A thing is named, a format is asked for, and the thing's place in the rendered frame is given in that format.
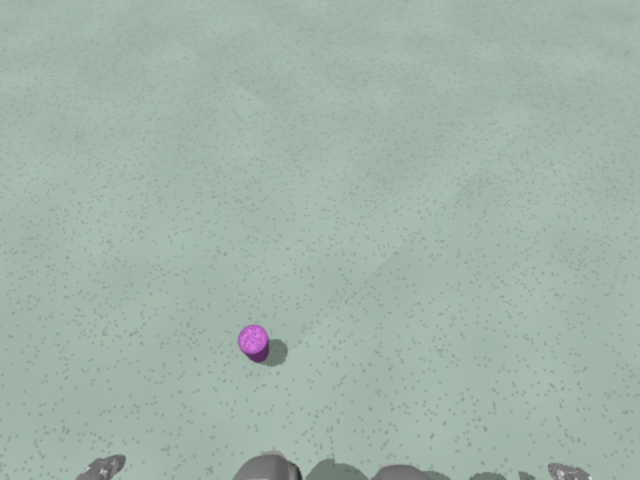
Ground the right robot hand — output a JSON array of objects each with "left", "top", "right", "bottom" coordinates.
[{"left": 548, "top": 463, "right": 592, "bottom": 480}]

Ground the left robot hand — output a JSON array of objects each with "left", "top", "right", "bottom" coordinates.
[{"left": 74, "top": 454, "right": 126, "bottom": 480}]

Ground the cup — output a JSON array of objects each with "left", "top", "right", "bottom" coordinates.
[{"left": 238, "top": 325, "right": 269, "bottom": 363}]

